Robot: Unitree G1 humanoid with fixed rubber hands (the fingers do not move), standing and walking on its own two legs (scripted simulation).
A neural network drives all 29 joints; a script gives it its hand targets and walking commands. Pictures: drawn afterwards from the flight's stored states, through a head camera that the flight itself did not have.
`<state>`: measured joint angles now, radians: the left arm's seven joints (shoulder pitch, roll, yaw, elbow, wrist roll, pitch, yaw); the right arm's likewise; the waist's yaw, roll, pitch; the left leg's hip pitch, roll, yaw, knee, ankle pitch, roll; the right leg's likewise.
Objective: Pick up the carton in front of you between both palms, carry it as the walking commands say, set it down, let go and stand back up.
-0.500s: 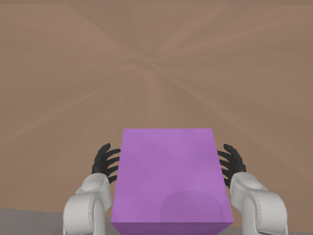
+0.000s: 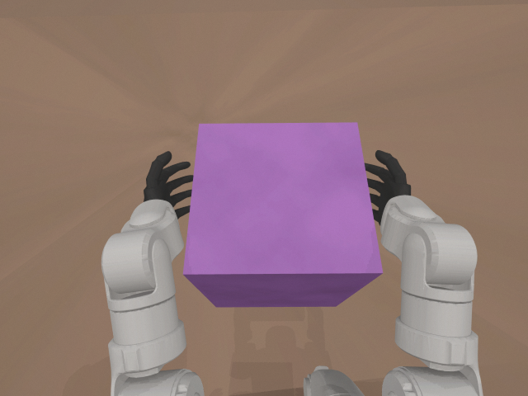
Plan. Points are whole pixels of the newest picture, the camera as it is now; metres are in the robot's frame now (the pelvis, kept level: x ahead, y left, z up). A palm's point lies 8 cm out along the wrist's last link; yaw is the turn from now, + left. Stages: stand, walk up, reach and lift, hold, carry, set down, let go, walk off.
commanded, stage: carry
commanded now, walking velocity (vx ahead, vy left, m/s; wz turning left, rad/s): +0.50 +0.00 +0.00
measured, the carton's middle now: (276, 227) +0.34 -0.02 +0.07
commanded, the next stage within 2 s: none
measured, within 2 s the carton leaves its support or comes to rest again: neither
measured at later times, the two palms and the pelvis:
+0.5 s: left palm (180, 78) +0.69 +0.14 +0.14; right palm (322, 71) +0.72 -0.16 +0.13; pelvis +0.35 -0.04 +0.01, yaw +2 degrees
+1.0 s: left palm (195, 4) +1.04 +0.12 +0.16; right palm out of the picture +1.08 -0.18 +0.16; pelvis +0.71 -0.08 +0.03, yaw +2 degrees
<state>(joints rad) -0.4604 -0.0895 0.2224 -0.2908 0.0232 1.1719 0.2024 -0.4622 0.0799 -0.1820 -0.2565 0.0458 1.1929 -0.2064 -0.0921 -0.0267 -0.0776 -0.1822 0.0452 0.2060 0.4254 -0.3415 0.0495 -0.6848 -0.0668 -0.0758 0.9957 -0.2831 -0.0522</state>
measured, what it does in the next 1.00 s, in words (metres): climbs: right foot, then left foot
